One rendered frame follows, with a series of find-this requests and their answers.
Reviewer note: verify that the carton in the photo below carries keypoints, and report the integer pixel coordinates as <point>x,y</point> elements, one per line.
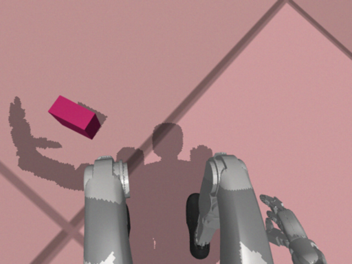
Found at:
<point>75,117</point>

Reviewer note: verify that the right robot hand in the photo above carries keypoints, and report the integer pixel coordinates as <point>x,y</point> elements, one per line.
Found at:
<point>290,227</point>

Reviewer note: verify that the right robot foot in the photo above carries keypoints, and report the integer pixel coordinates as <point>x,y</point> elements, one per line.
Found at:
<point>192,215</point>

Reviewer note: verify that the right robot arm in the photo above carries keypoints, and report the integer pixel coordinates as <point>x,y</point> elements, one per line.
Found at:
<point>305,251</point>

